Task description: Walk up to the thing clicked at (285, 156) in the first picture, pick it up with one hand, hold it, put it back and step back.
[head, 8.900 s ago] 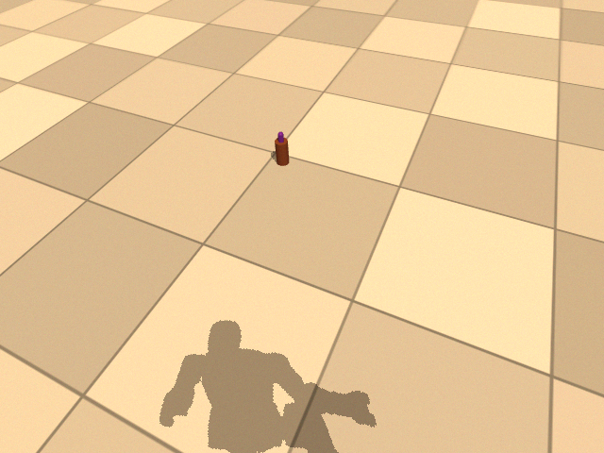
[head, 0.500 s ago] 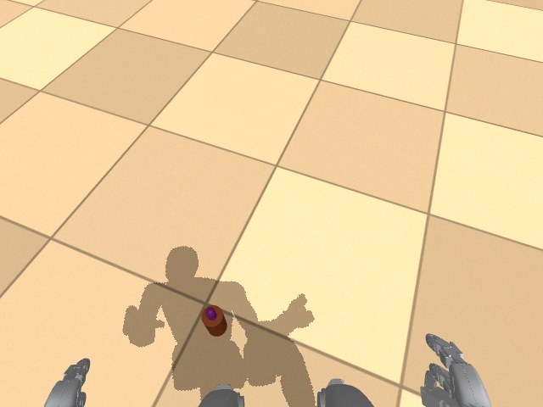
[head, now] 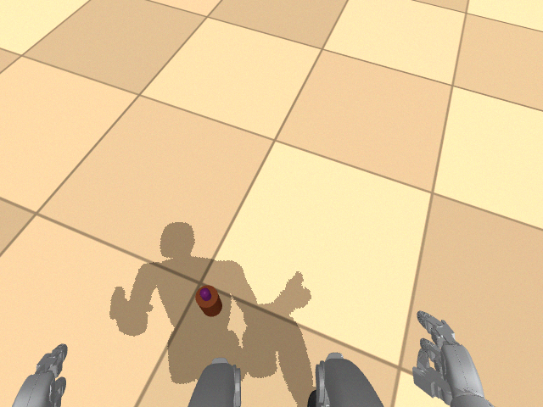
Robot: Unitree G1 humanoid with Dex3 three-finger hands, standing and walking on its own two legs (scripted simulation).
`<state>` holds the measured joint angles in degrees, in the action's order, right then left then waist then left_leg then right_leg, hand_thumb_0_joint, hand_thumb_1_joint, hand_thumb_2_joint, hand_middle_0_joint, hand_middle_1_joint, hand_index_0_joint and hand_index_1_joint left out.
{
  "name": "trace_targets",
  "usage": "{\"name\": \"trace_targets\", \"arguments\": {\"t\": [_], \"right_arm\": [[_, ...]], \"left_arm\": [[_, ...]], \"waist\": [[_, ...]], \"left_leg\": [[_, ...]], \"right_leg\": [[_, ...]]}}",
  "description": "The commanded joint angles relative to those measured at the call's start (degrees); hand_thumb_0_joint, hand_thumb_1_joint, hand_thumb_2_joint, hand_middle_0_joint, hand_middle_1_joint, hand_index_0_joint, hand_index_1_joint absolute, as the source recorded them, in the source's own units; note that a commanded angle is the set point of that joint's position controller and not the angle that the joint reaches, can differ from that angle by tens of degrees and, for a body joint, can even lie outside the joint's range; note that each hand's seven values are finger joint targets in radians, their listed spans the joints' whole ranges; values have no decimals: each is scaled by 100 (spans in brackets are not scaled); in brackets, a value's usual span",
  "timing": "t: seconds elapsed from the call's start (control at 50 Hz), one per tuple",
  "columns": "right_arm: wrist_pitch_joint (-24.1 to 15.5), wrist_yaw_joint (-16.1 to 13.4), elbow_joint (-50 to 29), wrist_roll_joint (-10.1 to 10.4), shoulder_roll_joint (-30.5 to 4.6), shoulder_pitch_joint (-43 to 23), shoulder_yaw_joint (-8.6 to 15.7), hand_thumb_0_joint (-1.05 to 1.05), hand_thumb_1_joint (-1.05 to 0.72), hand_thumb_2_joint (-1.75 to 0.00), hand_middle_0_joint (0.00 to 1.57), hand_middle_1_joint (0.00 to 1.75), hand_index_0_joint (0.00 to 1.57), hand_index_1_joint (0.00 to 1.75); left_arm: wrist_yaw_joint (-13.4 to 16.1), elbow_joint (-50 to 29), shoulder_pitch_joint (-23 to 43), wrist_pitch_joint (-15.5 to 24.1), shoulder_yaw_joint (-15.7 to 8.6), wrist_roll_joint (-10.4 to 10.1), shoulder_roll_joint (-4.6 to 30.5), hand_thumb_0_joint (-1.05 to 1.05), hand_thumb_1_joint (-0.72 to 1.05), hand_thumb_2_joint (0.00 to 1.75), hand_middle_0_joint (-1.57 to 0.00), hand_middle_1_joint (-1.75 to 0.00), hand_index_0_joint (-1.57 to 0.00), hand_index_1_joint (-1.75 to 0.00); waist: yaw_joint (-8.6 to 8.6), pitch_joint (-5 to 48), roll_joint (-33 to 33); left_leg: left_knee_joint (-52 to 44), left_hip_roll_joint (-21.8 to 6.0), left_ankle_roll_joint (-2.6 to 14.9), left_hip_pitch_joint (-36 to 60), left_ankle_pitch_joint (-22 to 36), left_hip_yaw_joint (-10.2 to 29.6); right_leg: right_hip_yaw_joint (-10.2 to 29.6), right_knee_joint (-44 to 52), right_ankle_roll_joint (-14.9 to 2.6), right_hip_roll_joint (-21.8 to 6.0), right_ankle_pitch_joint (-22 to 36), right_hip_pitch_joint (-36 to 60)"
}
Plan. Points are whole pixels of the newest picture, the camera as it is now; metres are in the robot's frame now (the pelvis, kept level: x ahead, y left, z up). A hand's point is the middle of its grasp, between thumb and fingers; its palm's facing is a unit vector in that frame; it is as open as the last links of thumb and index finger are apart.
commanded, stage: go down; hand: left
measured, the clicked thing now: (208, 299) +0.41 +0.18 -0.58
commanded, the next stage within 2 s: approach in 1.84 s
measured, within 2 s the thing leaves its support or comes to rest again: neither
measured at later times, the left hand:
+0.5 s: hand (90, 336) +0.26 +0.34 -0.20, palm faces +0.14 -0.97 -0.21, open 17.2 cm
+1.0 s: hand (92, 317) +0.30 +0.36 -0.24, palm faces +0.11 -0.98 -0.16, open 17.2 cm
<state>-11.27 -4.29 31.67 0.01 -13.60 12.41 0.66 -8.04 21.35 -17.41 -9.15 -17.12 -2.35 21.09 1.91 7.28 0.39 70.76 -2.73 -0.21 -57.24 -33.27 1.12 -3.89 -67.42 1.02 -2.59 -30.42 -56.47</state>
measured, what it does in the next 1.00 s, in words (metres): lowers itself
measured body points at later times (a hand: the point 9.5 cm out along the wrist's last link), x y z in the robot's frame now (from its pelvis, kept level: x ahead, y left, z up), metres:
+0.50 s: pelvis -0.05 -0.01 -0.14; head +0.13 +0.01 +0.27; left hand +0.24 +0.39 -0.18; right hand +0.12 -0.28 -0.25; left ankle +0.00 +0.12 -0.64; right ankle +0.02 -0.14 -0.64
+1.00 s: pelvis -0.07 +0.00 -0.22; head +0.13 +0.04 +0.18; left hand +0.29 +0.41 -0.23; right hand +0.08 -0.28 -0.32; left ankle +0.00 +0.12 -0.64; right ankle +0.02 -0.14 -0.64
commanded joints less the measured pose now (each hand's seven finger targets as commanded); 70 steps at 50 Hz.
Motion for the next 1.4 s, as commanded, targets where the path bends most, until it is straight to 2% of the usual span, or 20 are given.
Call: {"name": "trace_targets", "arguments": {"t": [0.0,0.04,0.14,0.22,0.32,0.36,0.38,0.46,0.54,0.72,0.82,0.94,1.02,1.08,1.14,1.16,1.18,1.26,1.3,1.38], "right_arm": [[-358,-59,-579,3,-953,16,370,0,-94,-91,20,30,20,30],[-403,-48,-537,6,-1023,-19,369,0,-95,-91,20,30,20,30],[-450,-37,-475,-1,-1203,-77,368,0,-93,-90,20,30,20,30],[-343,1,-355,-2,-1391,-64,378,0,-90,-90,20,30,20,30],[-213,55,-217,-26,-1447,-89,363,0,-90,-90,20,30,20,30],[-182,80,-188,-44,-1456,-134,355,0,-90,-90,20,30,20,30],[-182,69,-166,-39,-1490,-135,372,0,-91,-90,20,30,20,30],[-171,73,-18,-74,-1528,-99,323,0,-91,-90,20,30,20,30],[-156,70,82,-103,-1590,-82,271,0,-90,-90,20,30,20,30],[-96,80,143,-87,-1751,-84,192,0,-91,-90,20,30,20,30],[-85,88,162,-71,-1805,-49,151,0,-91,-90,20,30,20,30],[-114,107,198,-87,-1839,-43,133,0,-92,-91,20,30,20,30],[-107,133,238,-115,-1932,18,128,0,-92,-91,20,30,20,30],[-97,127,273,-120,-1903,18,93,0,-92,-91,20,30,20,30],[-100,126,306,-155,-1926,56,62,0,-92,-91,20,30,20,30],[-95,132,299,-149,-1965,76,72,0,-93,-91,20,30,20,30],[-88,133,309,-157,-1958,92,63,0,-92,-91,20,30,20,30],[-65,145,289,-158,-1963,53,41,0,-92,-91,20,30,20,30],[-69,150,302,-167,-1981,66,25,0,-92,-91,20,30,20,30],[-85,172,263,-146,-2021,6,33,0,-92,-91,20,30,20,30]], "left_arm": [[-159,-243,647,788,-822,-121,1381,0,-51,4,-8,-6,-8,-6],[-381,117,1101,1173,-928,-192,1557,0,-53,3,-8,-6,-8,-6],[-932,633,2044,2120,-1249,-345,2052,0,-56,4,-8,-9,-7,-9],[-1212,1380,2159,2420,-1612,-428,2355,0,-56,7,-7,-9,-6,-10],[-1480,1556,2679,2712,-2192,-540,3006,0,-53,9,-6,-10,-6,-11],[-1629,1732,2979,2825,-2101,-570,2886,0,-52,9,-7,-11,-6,-11],[-1681,1678,3150,2894,-2261,-576,3081,0,-50,10,-6,-11,-6,-11],[-1951,1934,3830,3139,-2250,-635,3202,0,-50,10,-7,-12,-6,-12],[-2155,2203,4255,3319,-2345,-638,3460,0,-51,8,-7,-11,-6,-11],[-2403,2247,4633,3338,-2665,-714,4040,0,-49,7,-6,-9,-6,-9],[-2509,2266,4777,3314,-2739,-791,4109,0,-48,7,-6,-8,-5,-8],[-2655,2324,5151,3368,-2709,-833,4197,0,-49,7,-5,-8,-5,-8],[-2769,2366,5218,3401,-2825,-852,4305,0,-49,7,-5,-7,-4,-7],[-2838,2514,5327,3401,-2836,-907,4333,0,-51,7,-5,-7,-4,-7],[-2875,2443,5501,3409,-2993,-886,4665,0,-51,7,-5,-6,-4,-6],[-2892,2595,5329,3390,-3002,-881,4589,0,-52,6,-5,-6,-4,-7],[-2919,2571,5469,3385,-2938,-855,4576,0,-51,7,-5,-7,-4,-7],[-2934,2490,5687,3389,-3057,-852,4865,0,-51,8,-5,-6,-4,-7],[-2966,2652,5623,3351,-3019,-854,4765,0,-51,7,-5,-7,-4,-7],[-2998,2689,5796,3344,-2995,-842,4864,0,-50,7,-5,-7,-4,-7]], "waist": [[68,1448,407],[98,1534,335],[-58,2154,612],[-207,2711,656],[-335,3114,444],[-202,3113,418],[-245,3244,385],[-65,3276,540],[-53,3225,660],[-185,3424,927],[-121,3467,978],[-18,3241,973],[-45,3567,1207],[18,3387,947],[-31,3614,1049],[-40,3629,1041],[38,3561,1082],[-24,3581,1023],[9,3495,1056],[35,3190,1096]], "left_leg": [[-444,157,71,415,1932,94],[-122,179,102,60,1634,68],[378,199,77,-591,801,169],[792,182,51,-698,1194,245],[1306,215,126,-1368,1216,164],[1497,225,135,-1639,1157,152],[1614,222,155,-1690,1150,144],[1967,210,158,-2030,996,145],[2134,193,136,-2284,549,217],[2387,163,112,-2550,128,275],[2635,161,114,-2645,397,318],[2872,151,131,-2997,127,329],[3000,135,82,-2645,500,427],[3192,171,133,-3102,304,307],[3367,194,144,-3191,445,218],[3353,191,128,-3069,585,270],[3374,193,123,-3165,549,277],[3477,205,151,-3425,255,217],[3525,207,150,-3438,271,203],[3455,177,173,-3628,-338,287]], "right_leg": [[157,158,-222,202,1485,328],[211,-144,-223,184,1254,-123],[299,-803,-249,119,535,-929],[246,-1310,-288,125,762,-1320],[351,-1582,-271,108,741,-1294],[333,-1764,-275,116,701,-1484],[334,-1829,-277,125,675,-1590],[338,-2110,-286,125,568,-2024],[270,-2400,-302,132,196,-2496],[131,-2896,-306,139,-53,-2997],[47,-3192,-329,132,148,-3260],[15,-3407,-326,136,-41,-3593],[-51,-3707,-345,117,199,-3870],[-19,-3672,-323,123,72,-3792],[8,-3783,-322,121,176,-3646],[-31,-3858,-335,117,261,-3746],[-50,-3899,-333,110,237,-3799],[-20,-3916,-317,119,0,-3819],[-39,-3971,-322,118,41,-3868],[-88,-4034,-312,131,-398,-4254]]}}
